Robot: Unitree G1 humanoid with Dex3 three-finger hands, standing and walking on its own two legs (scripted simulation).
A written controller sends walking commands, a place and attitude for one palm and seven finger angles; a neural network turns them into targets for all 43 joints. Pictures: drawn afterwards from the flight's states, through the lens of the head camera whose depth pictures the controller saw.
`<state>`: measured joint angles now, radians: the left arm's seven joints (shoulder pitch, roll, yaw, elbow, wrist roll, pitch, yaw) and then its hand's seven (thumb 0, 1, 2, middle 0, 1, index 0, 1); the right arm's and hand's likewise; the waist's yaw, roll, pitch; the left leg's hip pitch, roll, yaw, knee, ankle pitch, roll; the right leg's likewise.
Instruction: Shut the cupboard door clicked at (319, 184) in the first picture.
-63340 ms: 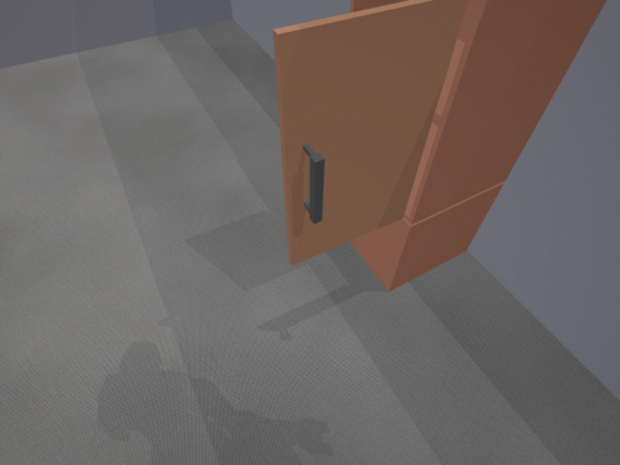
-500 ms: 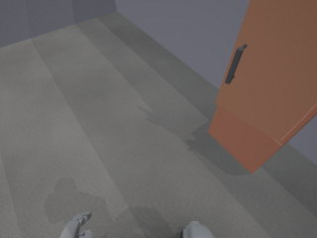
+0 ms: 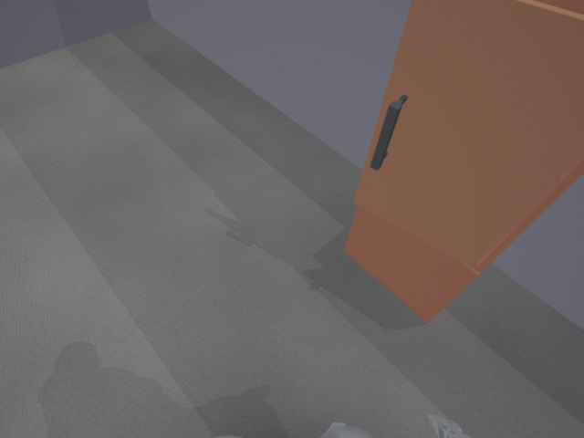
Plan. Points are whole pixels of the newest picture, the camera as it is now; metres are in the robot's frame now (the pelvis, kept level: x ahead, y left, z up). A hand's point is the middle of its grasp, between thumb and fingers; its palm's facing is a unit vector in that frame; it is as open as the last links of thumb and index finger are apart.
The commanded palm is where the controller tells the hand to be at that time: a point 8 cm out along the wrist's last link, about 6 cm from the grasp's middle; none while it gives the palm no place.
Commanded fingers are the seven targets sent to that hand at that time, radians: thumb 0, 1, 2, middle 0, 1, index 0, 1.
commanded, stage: turn to face it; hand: left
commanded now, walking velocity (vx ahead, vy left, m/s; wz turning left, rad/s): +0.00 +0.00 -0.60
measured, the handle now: (388, 134) +0.72 -0.14 -0.04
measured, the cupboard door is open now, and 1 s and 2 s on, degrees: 11 11 11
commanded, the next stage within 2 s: take the last steps up to it in 0.70 s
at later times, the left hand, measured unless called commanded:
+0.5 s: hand (205, 397) +0.18 +0.16 -0.16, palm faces -0.28 -0.93 -0.25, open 7.3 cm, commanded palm none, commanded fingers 0.00 0.90 0.90 -0.20 -0.30 -0.20 -0.30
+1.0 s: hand (234, 396) +0.19 +0.11 -0.15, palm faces -0.42 -0.88 -0.23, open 7.3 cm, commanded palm none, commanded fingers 0.00 0.90 0.90 -0.20 -0.30 -0.20 -0.30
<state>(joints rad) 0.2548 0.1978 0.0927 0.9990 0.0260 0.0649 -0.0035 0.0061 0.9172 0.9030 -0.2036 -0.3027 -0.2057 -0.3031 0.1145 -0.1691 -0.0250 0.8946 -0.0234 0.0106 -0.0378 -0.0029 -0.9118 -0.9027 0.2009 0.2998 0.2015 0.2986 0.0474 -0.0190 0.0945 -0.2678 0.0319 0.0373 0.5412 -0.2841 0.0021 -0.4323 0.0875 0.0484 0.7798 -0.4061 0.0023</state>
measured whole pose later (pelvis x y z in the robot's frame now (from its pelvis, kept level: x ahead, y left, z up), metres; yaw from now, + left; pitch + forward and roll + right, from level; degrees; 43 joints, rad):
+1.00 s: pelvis +0.04 -0.03 +0.00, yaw -27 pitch +0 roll +0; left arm 0.21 0.16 0.05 0.97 0.03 0.01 0.00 0.00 0.91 0.90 -0.20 -0.30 -0.20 -0.30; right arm 0.30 -0.22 -0.04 1.03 -0.03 0.05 0.00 0.00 -0.91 -0.90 0.20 0.30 0.20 0.30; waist -0.03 0.05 0.04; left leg -0.41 0.06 0.07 0.92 -0.44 -0.03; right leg -0.18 0.01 -0.03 0.47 -0.30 -0.04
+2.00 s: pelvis +0.21 -0.15 +0.00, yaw -28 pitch +0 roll +1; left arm 0.19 0.19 0.06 0.97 0.02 0.04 0.03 0.00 0.91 0.90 -0.20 -0.30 -0.20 -0.30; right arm 0.09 -0.20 -0.04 0.95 -0.03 0.04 -0.03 0.00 -0.91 -0.90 0.20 0.30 0.20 0.30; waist 0.03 0.02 0.12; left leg -0.31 0.06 0.06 0.54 -0.23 -0.02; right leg -0.28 0.01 -0.02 0.66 -0.36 0.00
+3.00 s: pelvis +0.20 -0.12 +0.01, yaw -29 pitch -1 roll +1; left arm 0.28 0.16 -0.02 1.11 0.01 0.00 0.03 0.00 0.91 0.90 -0.20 -0.30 -0.20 -0.30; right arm 0.29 -0.18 0.02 1.09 -0.01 -0.02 -0.02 0.00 -0.91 -0.90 0.20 0.30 0.20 0.30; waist 0.00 0.03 0.03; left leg -0.16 -0.05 0.06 0.41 -0.25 0.05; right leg -0.22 -0.03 0.02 0.49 -0.26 0.01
